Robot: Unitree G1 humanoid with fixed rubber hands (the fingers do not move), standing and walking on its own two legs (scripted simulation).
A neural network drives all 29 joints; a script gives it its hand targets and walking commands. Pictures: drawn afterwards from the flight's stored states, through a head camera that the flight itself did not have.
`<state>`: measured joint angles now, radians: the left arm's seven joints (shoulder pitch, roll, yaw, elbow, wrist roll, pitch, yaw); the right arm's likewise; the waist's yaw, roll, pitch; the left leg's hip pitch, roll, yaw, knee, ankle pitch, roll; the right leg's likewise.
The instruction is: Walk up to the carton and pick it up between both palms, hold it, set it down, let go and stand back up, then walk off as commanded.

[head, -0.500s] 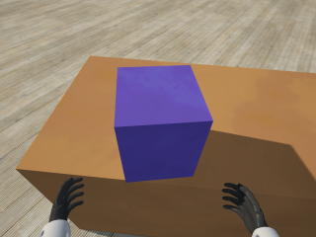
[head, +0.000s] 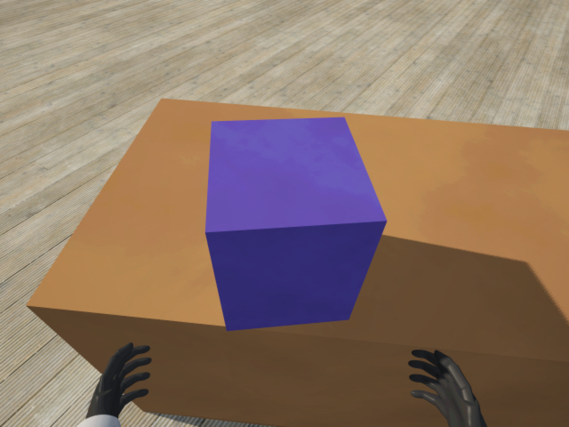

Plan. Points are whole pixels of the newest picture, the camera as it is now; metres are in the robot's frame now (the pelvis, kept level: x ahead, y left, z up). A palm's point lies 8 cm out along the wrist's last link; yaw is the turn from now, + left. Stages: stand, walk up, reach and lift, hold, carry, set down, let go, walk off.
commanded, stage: let go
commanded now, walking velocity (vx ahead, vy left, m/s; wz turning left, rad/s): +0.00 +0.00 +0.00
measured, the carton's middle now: (284, 226) +0.41 +0.01 +0.06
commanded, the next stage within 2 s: stand in 0.50 s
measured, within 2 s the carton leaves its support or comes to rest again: neither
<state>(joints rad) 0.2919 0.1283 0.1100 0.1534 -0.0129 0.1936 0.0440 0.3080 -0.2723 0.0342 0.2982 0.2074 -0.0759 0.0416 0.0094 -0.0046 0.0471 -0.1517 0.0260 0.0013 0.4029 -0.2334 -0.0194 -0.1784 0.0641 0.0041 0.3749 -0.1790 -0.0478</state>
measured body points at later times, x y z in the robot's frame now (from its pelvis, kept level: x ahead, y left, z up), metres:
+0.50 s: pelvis +0.02 +0.00 +0.00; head +0.06 +0.01 +0.45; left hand +0.18 +0.25 -0.08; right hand +0.18 -0.23 -0.08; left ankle -0.01 +0.13 -0.74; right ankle +0.01 -0.09 -0.74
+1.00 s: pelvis +0.04 +0.00 +0.00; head +0.06 +0.01 +0.45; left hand +0.20 +0.29 -0.07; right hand +0.16 -0.25 -0.11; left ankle -0.01 +0.13 -0.74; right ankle +0.01 -0.09 -0.74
